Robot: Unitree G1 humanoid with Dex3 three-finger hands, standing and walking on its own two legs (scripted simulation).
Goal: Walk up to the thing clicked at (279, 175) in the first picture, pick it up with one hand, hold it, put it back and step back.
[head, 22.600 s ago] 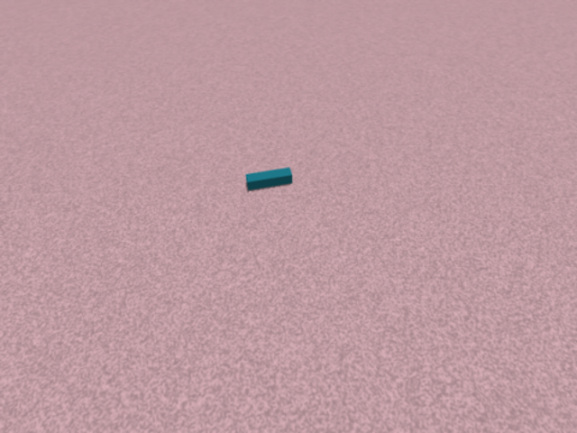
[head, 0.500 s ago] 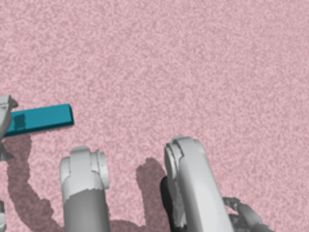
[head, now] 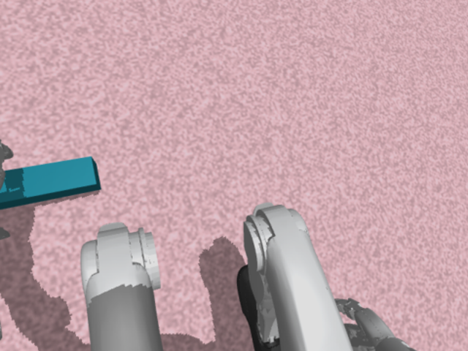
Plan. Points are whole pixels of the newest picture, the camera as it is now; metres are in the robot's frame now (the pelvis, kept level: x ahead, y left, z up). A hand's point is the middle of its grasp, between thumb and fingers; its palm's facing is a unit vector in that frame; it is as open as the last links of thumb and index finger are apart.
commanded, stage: rise first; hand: left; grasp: from above
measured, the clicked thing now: (36, 184) +0.43 +0.34 -0.29
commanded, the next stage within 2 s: approach in 0.88 s
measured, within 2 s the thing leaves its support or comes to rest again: neither
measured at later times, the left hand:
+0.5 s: hand out of the picture +0.38 +0.38 -0.18, palm faces -0.43 -0.13 -0.89, open 14.2 cm
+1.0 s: hand out of the picture +0.38 +0.38 -0.16, palm faces -0.44 -0.12 -0.89, open 14.2 cm
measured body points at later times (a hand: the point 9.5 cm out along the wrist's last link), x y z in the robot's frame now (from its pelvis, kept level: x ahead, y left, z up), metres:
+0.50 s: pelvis +0.00 +0.00 +0.00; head +0.22 +0.10 +0.38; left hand +0.40 +0.38 -0.12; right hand +0.10 -0.27 -0.11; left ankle +0.07 +0.14 -0.28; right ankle +0.09 -0.13 -0.28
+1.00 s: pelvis -0.01 +0.01 +0.00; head +0.21 +0.10 +0.38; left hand +0.40 +0.38 -0.11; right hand +0.10 -0.26 -0.10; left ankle +0.07 +0.14 -0.28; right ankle +0.09 -0.13 -0.28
